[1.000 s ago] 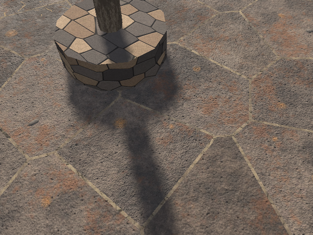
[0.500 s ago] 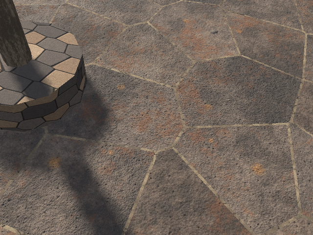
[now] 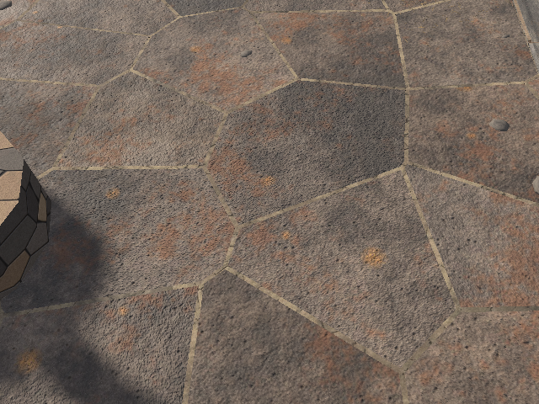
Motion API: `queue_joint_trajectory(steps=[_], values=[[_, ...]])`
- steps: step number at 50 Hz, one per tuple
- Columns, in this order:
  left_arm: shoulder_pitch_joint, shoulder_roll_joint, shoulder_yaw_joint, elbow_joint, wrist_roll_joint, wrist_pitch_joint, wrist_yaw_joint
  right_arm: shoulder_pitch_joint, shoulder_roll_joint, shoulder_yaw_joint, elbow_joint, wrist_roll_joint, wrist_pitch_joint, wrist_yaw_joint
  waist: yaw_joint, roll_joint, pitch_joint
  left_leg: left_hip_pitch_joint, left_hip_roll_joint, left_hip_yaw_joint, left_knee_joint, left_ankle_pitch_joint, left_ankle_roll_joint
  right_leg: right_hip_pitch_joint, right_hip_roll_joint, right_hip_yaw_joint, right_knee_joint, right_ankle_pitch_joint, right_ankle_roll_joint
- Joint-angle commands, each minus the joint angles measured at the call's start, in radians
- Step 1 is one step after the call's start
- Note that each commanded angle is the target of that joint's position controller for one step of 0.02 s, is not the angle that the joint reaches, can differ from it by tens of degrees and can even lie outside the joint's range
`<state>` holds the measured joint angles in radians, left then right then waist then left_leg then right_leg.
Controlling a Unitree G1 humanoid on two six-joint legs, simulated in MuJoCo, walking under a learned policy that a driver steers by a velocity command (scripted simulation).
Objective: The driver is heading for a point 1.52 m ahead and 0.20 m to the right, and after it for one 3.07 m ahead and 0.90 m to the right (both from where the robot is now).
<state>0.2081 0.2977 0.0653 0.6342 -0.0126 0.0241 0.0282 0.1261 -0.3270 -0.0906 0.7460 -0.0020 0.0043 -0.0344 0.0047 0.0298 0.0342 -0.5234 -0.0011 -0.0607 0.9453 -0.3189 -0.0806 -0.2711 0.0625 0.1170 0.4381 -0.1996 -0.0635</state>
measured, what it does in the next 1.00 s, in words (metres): walks ahead, turning right: left foot, then right foot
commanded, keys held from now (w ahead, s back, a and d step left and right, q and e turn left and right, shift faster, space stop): w+e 0.54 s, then w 0.46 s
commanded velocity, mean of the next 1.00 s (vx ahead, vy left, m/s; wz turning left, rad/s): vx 0.41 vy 0.00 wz -0.44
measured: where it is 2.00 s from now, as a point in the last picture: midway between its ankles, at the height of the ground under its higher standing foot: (414, 234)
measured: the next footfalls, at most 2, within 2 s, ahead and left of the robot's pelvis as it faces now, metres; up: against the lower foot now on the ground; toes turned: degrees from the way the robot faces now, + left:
left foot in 0.20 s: +0.10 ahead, +0.14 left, +0.00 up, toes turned -12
right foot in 0.66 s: +0.33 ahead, -0.22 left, +0.00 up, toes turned -25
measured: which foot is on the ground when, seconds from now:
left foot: up 0.00-0.18, down 0.20-0.68, up 0.70-1.00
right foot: down 0.00-0.20, up 0.22-0.64, down 0.66-1.00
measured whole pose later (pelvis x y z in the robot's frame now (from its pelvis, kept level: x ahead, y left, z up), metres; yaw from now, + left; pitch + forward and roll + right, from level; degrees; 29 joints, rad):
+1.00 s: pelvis +0.37 -0.16 +0.00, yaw -26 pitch +1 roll -1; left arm 0.34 0.27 0.05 0.76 0.00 -0.08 -0.02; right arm 0.14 -0.31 -0.04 0.72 0.00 -0.08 0.01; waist 0.05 0.05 0.02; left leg -0.71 0.14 -0.03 0.79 0.04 -0.04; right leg -0.05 0.09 -0.01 0.24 -0.21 -0.08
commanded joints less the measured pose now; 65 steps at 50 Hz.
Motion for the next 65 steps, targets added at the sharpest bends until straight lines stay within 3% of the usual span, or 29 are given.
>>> queue_joint_trajectory(steps=[1,6,9,10,11,12,13,16,22,29,31,32,33,34,35,36,37,38,41,45,49,54,57,59,60,61,62,63,65], values=[[0.010,0.183,0.052,-0.061,-0.004,-0.015,0.007,-0.070,-0.073,-0.013,-0.092,0.010,-0.030,0.015,0.031,-0.199,-0.076,-0.052,-0.004,-0.020,-0.162,0.010,0.005,0.122,-0.229,0.331,-0.184,-0.258,-0.177],[0.019,0.190,0.051,-0.057,-0.007,-0.024,-0.006,-0.062,-0.079,-0.016,-0.103,0.025,-0.084,0.041,0.028,-0.191,-0.054,0.115,-0.033,-0.012,-0.356,-0.040,0.048,0.050,-0.208,0.414,-0.170,-0.338,-0.175],[-0.019,0.150,0.036,-0.069,-0.011,-0.020,-0.006,0.051,-0.076,-0.026,-0.070,0.031,-0.107,0.042,-0.051,-0.151,-0.052,0.380,-0.018,0.006,-0.571,0.106,0.088,-0.084,-0.130,0.400,-0.086,-0.378,-0.117],[-0.027,0.097,0.020,-0.078,-0.008,-0.025,-0.005,0.142,-0.111,-0.038,-0.053,0.021,-0.110,0.034,-0.087,-0.091,-0.093,0.559,0.094,-0.084,-0.587,0.074,0.124,-0.216,-0.078,0.332,0.064,-0.425,-0.065],[-0.015,0.021,0.000,-0.099,-0.012,-0.031,-0.007,0.229,-0.177,-0.045,-0.043,-0.008,-0.107,0.027,-0.090,0.108,-0.134,0.686,0.291,-0.364,-0.676,-0.184,0.211,-0.397,0.048,0.122,0.365,-0.426,0.003],[-0.049,0.094,0.016,-0.142,-0.021,-0.045,-0.008,0.234,-0.213,-0.057,-0.030,-0.024,-0.110,0.039,-0.074,0.199,-0.036,0.596,0.418,-0.611,-0.754,-0.378,0.306,-0.561,0.004,0.083,0.519,-0.403,0.015],[-0.038,0.148,0.032,-0.124,-0.019,-0.047,-0.011,0.174,-0.151,-0.040,-0.049,-0.006,-0.111,0.036,-0.053,0.155,0.035,0.559,0.397,-0.549,-0.763,-0.418,0.306,-0.609,-0.059,0.076,0.606,-0.321,0.031],[-0.018,0.130,0.038,-0.088,-0.009,-0.050,-0.027,0.133,-0.085,-0.015,-0.063,0.004,-0.101,0.018,-0.044,0.109,0.056,0.540,0.287,-0.287,-0.774,-0.148,0.231,-0.619,-0.102,0.035,0.685,-0.131,0.066],[-0.096,0.056,0.014,-0.112,-0.010,-0.061,-0.050,0.183,-0.099,-0.010,-0.033,-0.011,-0.104,0.018,-0.074,0.071,0.048,0.497,0.238,0.007,-0.798,0.230,0.238,-0.571,-0.134,-0.040,0.576,0.093,0.108],[-0.225,0.027,-0.004,-0.153,-0.015,-0.073,-0.093,0.243,-0.161,-0.023,0.023,0.030,-0.084,0.025,-0.089,0.056,0.088,0.534,0.282,0.145,-0.774,0.464,0.217,-0.367,-0.106,-0.163,0.225,0.098,0.027],[-0.139,0.077,0.023,-0.141,-0.009,-0.070,-0.090,0.246,-0.189,-0.028,0.035,0.036,-0.076,0.025,-0.012,0.088,0.004,0.578,0.290,0.184,-0.618,0.888,0.203,-0.189,-0.034,-0.203,0.182,0.016,-0.030],[0.011,0.120,0.049,-0.101,-0.010,-0.066,-0.084,0.236,-0.190,-0.025,0.037,0.037,-0.070,0.022,0.082,0.079,-0.086,0.543,0.271,0.223,-0.440,1.019,0.182,0.024,0.006,-0.221,0.122,0.066,-0.067],[0.165,0.173,0.077,-0.062,-0.012,-0.056,-0.067,0.248,-0.163,-0.010,0.031,0.031,-0.075,0.018,0.158,0.056,-0.172,0.382,0.238,0.243,-0.220,0.923,0.149,0.298,-0.006,-0.170,0.118,0.110,-0.094],[0.256,0.296,0.098,-0.040,-0.005,-0.055,-0.051,0.321,-0.041,0.033,-0.028,-0.007,-0.089,0.026,0.112,-0.202,-0.322,-0.044,0.111,0.234,0.198,0.191,0.084,0.716,-0.297,0.310,0.116,0.007,-0.229],[0.280,0.262,0.081,-0.054,-0.009,-0.064,-0.052,0.328,-0.052,0.042,-0.011,0.004,-0.116,0.035,0.116,-0.217,-0.526,-0.125,0.007,0.019,0.395,-0.268,0.077,0.749,-0.447,0.711,-0.068,-0.107,-0.325],[0.231,0.195,0.056,-0.043,0.003,-0.076,-0.061,0.203,-0.134,0.014,-0.045,0.052,-0.125,0.040,0.137,-0.146,-0.378,-0.221,0.053,-0.032,0.445,-0.203,0.087,0.650,-0.410,0.564,-0.110,-0.106,-0.265],[0.174,0.172,0.047,-0.032,-0.002,-0.083,-0.062,0.141,-0.119,0.022,-0.070,0.057,-0.133,0.039,0.107,-0.134,-0.227,-0.243,0.095,-0.008,0.395,-0.126,0.102,0.484,-0.370,0.414,-0.121,-0.044,-0.230],[0.107,0.142,0.036,-0.029,-0.002,-0.087,-0.061,0.125,-0.108,0.023,-0.065,0.034,-0.133,0.032,0.065,-0.075,-0.143,-0.212,0.134,0.001,0.320,-0.051,0.103,0.334,-0.327,0.307,-0.137,0.033,-0.202],[0.018,0.096,0.021,-0.030,0.014,-0.106,-0.061,0.205,-0.084,0.020,-0.031,0.018,-0.100,0.036,-0.022,-0.114,-0.090,-0.074,0.173,0.000,0.237,0.063,0.085,0.122,-0.265,0.170,-0.234,0.157,-0.204],[0.041,0.111,0.023,0.022,0.011,-0.126,-0.050,0.120,-0.056,0.026,-0.054,0.002,-0.077,0.031,-0.018,-0.079,-0.006,-0.147,0.173,0.012,0.069,0.212,0.038,0.069,-0.244,0.058,-0.299,0.248,-0.203],[0.087,0.127,0.023,0.059,0.006,-0.117,-0.035,-0.021,-0.021,0.041,-0.088,0.006,-0.097,0.047,0.036,-0.076,0.031,-0.118,0.129,0.046,-0.226,0.448,0.043,0.088,-0.203,-0.027,-0.308,0.232,-0.155],[0.178,0.156,0.032,0.121,-0.008,-0.099,-0.030,-0.145,-0.029,0.044,-0.138,0.017,-0.111,0.079,0.077,-0.074,0.065,-0.151,0.090,0.041,-0.396,0.434,0.087,0.253,-0.280,0.003,-0.257,0.217,-0.147],[0.179,0.171,0.039,0.140,-0.010,-0.082,-0.023,-0.112,-0.054,0.034,-0.144,0.012,-0.112,0.090,0.041,-0.096,0.031,-0.096,0.060,0.054,-0.433,0.303,0.130,0.353,-0.311,0.015,-0.168,0.392,-0.116],[0.151,0.176,0.037,0.139,-0.002,-0.071,-0.020,0.068,-0.105,0.005,-0.101,0.009,-0.110,0.077,-0.063,-0.104,-0.097,0.172,-0.010,0.118,-0.453,0.270,0.179,0.343,-0.253,-0.030,0.065,0.716,-0.079],[0.161,0.139,0.019,0.127,0.012,-0.069,-0.016,0.231,-0.156,-0.011,-0.070,0.004,-0.107,0.068,-0.130,-0.066,-0.238,0.467,0.078,0.036,-0.399,0.329,0.227,0.194,-0.203,-0.064,0.310,0.591,-0.046],[0.316,0.027,-0.015,0.110,0.010,-0.087,-0.025,0.323,-0.257,-0.036,-0.054,-0.012,-0.104,0.066,-0.083,0.174,-0.411,0.883,0.345,-0.434,-0.435,0.141,0.401,-0.218,-0.038,-0.099,0.731,0.106,0.036],[0.271,0.062,-0.013,0.124,0.006,-0.107,-0.031,0.365,-0.175,-0.015,-0.039,0.007,-0.101,0.071,-0.115,0.223,-0.469,0.942,0.378,-0.718,-0.621,-0.003,0.421,-0.369,0.016,0.016,0.858,-0.360,0.043],[0.163,0.142,0.009,0.090,-0.020,-0.120,-0.039,0.288,-0.133,0.002,-0.047,0.016,-0.098,0.069,-0.112,0.147,-0.298,0.831,0.350,-0.596,-0.645,-0.084,0.368,-0.472,-0.054,0.019,0.915,-0.319,0.034],[0.039,0.129,0.004,0.054,-0.005,-0.133,-0.036,0.163,-0.102,0.013,-0.069,0.005,-0.090,0.067,-0.062,0.005,-0.090,0.526,0.273,-0.389,-0.688,0.069,0.339,-0.457,-0.134,-0.036,0.799,-0.173,0.029]])
Keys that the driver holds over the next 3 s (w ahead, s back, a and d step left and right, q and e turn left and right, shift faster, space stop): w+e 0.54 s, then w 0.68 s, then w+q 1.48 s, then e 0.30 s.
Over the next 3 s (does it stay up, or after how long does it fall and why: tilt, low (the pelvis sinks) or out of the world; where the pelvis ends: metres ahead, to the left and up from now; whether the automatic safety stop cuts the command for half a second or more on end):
stays up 1.41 -0.28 0.00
